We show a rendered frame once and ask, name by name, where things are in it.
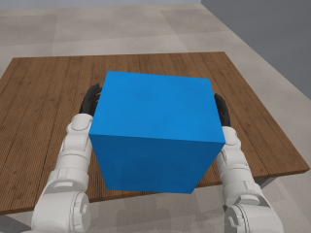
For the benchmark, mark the carton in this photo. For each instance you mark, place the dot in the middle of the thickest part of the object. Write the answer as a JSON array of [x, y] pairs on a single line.
[[155, 133]]

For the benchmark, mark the table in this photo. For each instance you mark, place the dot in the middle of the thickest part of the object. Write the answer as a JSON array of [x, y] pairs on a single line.
[[39, 96]]

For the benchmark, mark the robot right forearm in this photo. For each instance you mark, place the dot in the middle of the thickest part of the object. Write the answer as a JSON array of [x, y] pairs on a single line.
[[238, 183]]

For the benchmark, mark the robot right hand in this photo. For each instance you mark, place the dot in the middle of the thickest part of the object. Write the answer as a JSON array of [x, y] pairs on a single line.
[[222, 110]]

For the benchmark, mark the robot left upper arm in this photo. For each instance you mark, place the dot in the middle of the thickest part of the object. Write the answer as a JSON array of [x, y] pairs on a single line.
[[62, 212]]

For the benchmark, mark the robot left forearm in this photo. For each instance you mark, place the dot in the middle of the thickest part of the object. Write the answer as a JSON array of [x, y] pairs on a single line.
[[70, 171]]

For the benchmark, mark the robot left hand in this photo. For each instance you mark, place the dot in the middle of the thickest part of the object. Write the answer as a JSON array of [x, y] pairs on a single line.
[[89, 104]]

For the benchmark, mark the robot right upper arm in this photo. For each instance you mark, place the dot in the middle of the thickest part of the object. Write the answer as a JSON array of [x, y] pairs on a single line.
[[244, 218]]

